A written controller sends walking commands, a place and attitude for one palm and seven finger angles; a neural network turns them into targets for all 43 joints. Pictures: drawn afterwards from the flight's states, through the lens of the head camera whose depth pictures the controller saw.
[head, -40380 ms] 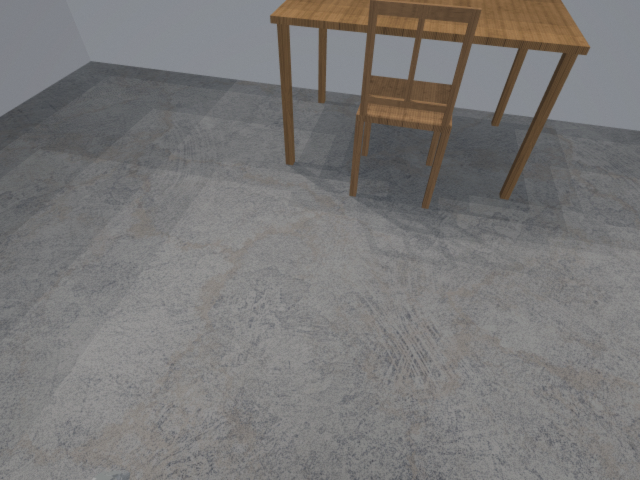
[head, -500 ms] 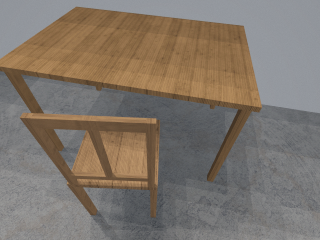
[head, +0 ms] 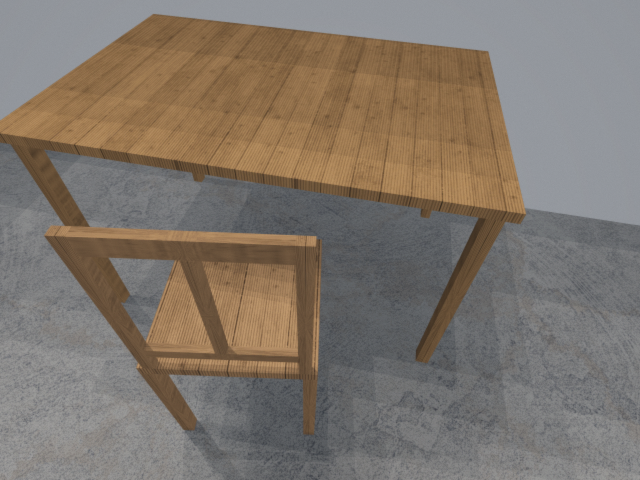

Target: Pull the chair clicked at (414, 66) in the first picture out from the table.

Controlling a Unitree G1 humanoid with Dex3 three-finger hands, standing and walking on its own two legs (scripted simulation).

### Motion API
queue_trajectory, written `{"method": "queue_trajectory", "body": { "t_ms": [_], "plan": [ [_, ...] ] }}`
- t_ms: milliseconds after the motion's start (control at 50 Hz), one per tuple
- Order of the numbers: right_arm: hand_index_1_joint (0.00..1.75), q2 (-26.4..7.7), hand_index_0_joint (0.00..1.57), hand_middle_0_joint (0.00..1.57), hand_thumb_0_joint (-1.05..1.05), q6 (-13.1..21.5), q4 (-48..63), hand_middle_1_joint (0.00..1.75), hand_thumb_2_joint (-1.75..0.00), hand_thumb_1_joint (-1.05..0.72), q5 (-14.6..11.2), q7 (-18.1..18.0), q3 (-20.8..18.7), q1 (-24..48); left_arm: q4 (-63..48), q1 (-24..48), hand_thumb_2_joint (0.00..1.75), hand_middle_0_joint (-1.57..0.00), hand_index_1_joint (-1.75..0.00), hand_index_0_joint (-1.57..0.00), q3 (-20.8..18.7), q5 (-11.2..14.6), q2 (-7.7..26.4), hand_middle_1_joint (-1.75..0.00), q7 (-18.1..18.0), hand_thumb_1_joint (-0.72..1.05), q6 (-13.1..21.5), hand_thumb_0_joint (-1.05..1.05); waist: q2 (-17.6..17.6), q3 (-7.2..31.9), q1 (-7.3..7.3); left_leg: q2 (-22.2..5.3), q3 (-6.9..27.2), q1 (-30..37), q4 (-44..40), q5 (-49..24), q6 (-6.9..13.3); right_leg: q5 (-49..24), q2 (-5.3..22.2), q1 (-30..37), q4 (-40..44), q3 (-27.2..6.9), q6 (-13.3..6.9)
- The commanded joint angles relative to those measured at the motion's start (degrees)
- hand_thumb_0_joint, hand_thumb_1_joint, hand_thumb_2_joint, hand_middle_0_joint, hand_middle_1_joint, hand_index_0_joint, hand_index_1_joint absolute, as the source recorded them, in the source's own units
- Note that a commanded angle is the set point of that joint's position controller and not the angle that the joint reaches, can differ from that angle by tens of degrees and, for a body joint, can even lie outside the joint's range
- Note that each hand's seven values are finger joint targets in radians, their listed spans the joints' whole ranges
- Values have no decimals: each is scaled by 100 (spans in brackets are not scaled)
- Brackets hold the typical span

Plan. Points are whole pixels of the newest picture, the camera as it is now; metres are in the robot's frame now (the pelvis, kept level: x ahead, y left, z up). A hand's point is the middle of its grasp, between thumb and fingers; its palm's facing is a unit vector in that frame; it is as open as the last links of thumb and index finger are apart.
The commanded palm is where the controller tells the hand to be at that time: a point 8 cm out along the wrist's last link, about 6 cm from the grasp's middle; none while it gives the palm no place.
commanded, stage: look again from close up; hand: left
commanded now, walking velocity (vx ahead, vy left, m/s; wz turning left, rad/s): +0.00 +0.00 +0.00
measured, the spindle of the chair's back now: (208, 310) +0.39 +0.22 -0.10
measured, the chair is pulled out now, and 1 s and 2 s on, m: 0.16 0.16 0.16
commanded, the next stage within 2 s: shuffle to correct the standing spot in 0.44 s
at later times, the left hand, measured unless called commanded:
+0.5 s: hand out of the picture -0.03 +0.15 -0.18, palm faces +0.05 -0.99 -0.14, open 7.4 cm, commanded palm none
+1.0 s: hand out of the picture +0.00 +0.21 -0.18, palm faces +0.01 -0.97 -0.24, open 7.4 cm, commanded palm none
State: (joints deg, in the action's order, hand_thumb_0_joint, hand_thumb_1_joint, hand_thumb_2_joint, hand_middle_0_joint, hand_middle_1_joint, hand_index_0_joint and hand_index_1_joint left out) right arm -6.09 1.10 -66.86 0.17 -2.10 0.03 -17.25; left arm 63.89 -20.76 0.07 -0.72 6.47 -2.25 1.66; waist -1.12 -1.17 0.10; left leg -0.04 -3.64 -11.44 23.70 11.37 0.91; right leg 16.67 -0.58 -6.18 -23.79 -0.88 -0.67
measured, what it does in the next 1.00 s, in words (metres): stands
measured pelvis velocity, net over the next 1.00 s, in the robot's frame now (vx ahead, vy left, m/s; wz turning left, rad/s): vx -0.03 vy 0.02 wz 0.00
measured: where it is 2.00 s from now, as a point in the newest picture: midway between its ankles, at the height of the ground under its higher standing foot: outside the picture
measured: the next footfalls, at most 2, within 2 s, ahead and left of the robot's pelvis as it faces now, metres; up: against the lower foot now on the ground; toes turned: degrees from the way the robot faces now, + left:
none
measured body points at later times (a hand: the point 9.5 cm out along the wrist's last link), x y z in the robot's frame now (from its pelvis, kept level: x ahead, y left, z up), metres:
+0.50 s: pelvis +0.00 +0.00 +0.00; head +0.01 +0.01 +0.45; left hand -0.03 +0.20 -0.16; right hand -0.02 -0.20 -0.16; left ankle +0.02 +0.11 -0.74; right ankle -0.04 -0.11 -0.74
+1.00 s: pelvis -0.03 +0.02 -0.02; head -0.04 +0.01 +0.43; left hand +0.00 +0.26 -0.16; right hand +0.01 -0.22 -0.17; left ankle +0.02 +0.11 -0.74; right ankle -0.04 -0.11 -0.74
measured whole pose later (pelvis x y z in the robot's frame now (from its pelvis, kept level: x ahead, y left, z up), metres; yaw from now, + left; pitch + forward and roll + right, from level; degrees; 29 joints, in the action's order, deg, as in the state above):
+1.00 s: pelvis -0.03 +0.02 -0.02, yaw +0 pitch -1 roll +0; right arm -11.0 -1.3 -55.9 1.5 -0.1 -1.3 -16.2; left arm 56.7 -18.6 -0.3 -1.7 10.1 -2.2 -0.2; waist 1.6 0.6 -0.9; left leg 0.3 -4.3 -19.2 35.3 15.3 2.8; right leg 21.9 -0.3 -14.1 -35.8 -1.8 -0.6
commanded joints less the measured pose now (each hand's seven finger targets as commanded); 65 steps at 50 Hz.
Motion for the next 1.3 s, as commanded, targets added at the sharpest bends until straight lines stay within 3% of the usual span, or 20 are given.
{"method": "queue_trajectory", "body": {
  "t_ms": [0,180,520,600,680,720,740,760,780,800,820,860,940,980,1000,1020,1080,1180,1200,1280],
  "plan": [
    [30,-488,20,20,0,72,74,30,-90,-90,10,-10,-86,-396,-44,-581,90,-20,-30,-20,-53,0,462,-30,-41,90,38,0,82,-530,12,-543,585,215,-410,-443,52,-668,515,-829,591,-433,-108],
    [30,-480,20,20,0,98,94,30,-90,-90,13,-16,-97,-421,-16,-606,90,-20,-30,-20,-57,0,437,-30,-43,90,60,0,12,-323,3,-559,606,348,-348,-680,69,-910,532,-774,503,-437,-111],
    [30,-468,20,20,0,94,77,30,-90,-90,11,-21,-87,-389,-12,-639,90,-20,-30,-20,-54,-2,434,-30,-45,90,54,0,117,-416,10,-548,608,301,-371,-691,68,-900,538,-759,565,-444,-94],
    [30,-545,20,20,0,75,292,30,-90,-90,-13,-19,-152,-274,-200,-548,90,-20,-30,-20,-123,-18,614,-30,-87,90,27,0,170,-415,65,-576,621,197,-185,-1540,93,-1752,624,-762,243,-526,-120],
    [30,-659,20,20,0,-50,513,30,-90,-90,13,-20,-259,-191,-376,-495,90,-20,-30,-20,-212,-19,732,-30,-114,90,-43,0,154,-42,69,-640,608,332,186,-1909,95,-2033,700,-841,-112,-603,-176],
    [30,-695,20,20,0,-91,622,30,-90,-90,20,-7,-291,-151,-465,-444,90,-20,-30,-20,-221,-25,745,-30,-114,90,-69,0,54,35,54,-648,599,257,266,-1664,104,-1864,696,-882,-162,-662,-194],
    [30,-931,20,20,0,-41,1153,30,-90,-90,-49,45,-256,383,-506,-378,90,-20,-30,-20,-168,-77,789,-30,-255,90,-36,0,281,-85,20,-798,431,78,1088,-1838,22,-2650,858,-1006,63,-695,-100],
    [30,-707,20,20,0,-114,1252,30,-90,-90,9,113,-264,-31,-887,-37,90,-20,-30,-20,-222,-64,1068,-30,-224,90,-29,0,37,303,-179,-425,407,-283,914,64,5,-760,962,-873,-5,-929,-319],
    [30,-749,20,20,0,-130,1268,30,-90,-90,54,134,-256,-54,-970,171,90,-20,-30,-20,-203,-56,1005,-30,-189,90,-28,0,92,209,-226,-383,415,-300,809,559,14,391,874,-1224,-21,-930,-425],
    [30,-821,20,20,0,-138,1319,30,-90,-90,113,158,-271,-42,-1067,280,90,-20,-30,-20,-184,-53,1024,-30,-143,90,-58,0,590,175,-208,-399,499,-273,577,915,56,1125,696,-1456,-58,-792,-434],
    [30,-855,20,20,0,-136,1402,30,-90,-90,128,163,-278,10,-1074,182,90,-20,-30,-20,-176,-64,978,-30,-123,90,-69,0,529,5,-188,-440,681,-509,438,1254,122,1438,511,-1556,-108,-662,-368],
    [30,-957,20,20,0,-134,1468,30,-90,-90,134,181,-266,55,-1008,85,90,-20,-30,-20,-123,-83,866,-30,-82,90,-79,0,-22,-338,-124,-465,789,-840,189,1771,183,1774,317,-1654,-90,-549,-293],
    [30,-1127,20,20,0,-102,1425,30,-90,-90,159,204,-255,56,-978,-31,90,-20,-30,-20,-106,-106,895,-30,-20,90,-98,0,121,-552,-47,-572,988,-995,-193,2391,275,1806,117,-1622,-356,-413,-279],
    [30,-1170,20,20,0,-72,1415,30,-90,-90,146,201,-252,69,-968,-78,90,-20,-30,-20,-110,-100,872,-30,0,90,-81,0,77,-556,-15,-665,1132,-1023,-340,2294,326,1415,62,-1475,-490,-381,-269],
    [30,-1156,20,20,0,-53,1383,30,-90,-90,146,197,-238,118,-961,-74,90,-20,-30,-20,-93,-96,848,-30,12,90,-81,0,348,-633,16,-708,1185,-1016,-482,2177,351,1169,48,-1461,-540,-342,-267],
    [30,-1139,20,20,0,-32,1372,30,-90,-90,128,192,-222,148,-951,-116,90,-20,-30,-20,-79,-89,847,-30,10,90,-64,0,371,-666,49,-761,1240,-1040,-511,2052,376,953,54,-1382,-529,-342,-251],
    [30,-1097,20,20,0,0,1322,30,-90,-90,90,187,-196,192,-887,-125,90,-20,-30,-20,-48,-77,899,-30,5,90,-24,0,-124,-575,46,-588,930,-837,-238,1458,275,657,234,-1276,-185,-615,-255],
    [30,-1003,20,20,0,93,1101,30,-90,-90,51,144,-141,79,-799,-63,90,-20,-30,-20,-33,-34,978,-30,-17,90,13,0,-51,-49,-26,-536,599,-21,105,-95,205,-434,385,-1082,-139,-680,-193],
    [30,-1000,20,20,0,101,1055,30,-90,-90,42,133,-130,94,-779,-27,90,-20,-30,-20,-34,-28,981,-30,-16,90,2,0,104,-110,-20,-556,585,-7,60,-277,216,-565,368,-1051,-145,-644,-183],
    [30,-996,20,20,0,111,902,30,-90,-90,26,97,-125,114,-640,-64,90,-20,-30,-20,-20,-23,984,-30,-42,90,3,0,61,50,-23,-592,528,258,156,-826,192,-1006,415,-879,-136,-635,-135]
  ]
}}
